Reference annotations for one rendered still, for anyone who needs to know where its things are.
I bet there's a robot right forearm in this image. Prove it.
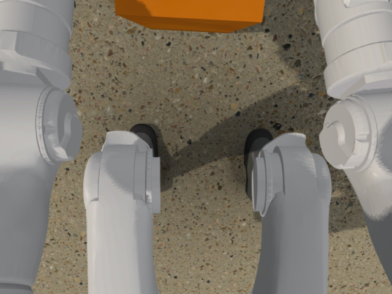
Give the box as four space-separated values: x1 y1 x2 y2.
314 0 392 99

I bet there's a left robot shin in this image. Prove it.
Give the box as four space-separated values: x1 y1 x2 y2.
83 130 150 208

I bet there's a robot left forearm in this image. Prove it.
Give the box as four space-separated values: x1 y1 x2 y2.
0 0 74 91

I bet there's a right robot upper arm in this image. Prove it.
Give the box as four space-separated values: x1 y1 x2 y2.
319 91 392 286

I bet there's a robot right foot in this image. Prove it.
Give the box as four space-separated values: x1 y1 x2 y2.
244 129 273 201

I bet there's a left robot upper arm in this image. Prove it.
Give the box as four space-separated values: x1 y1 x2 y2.
0 83 83 294

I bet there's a carton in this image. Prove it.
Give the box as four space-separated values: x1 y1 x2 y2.
115 0 265 33

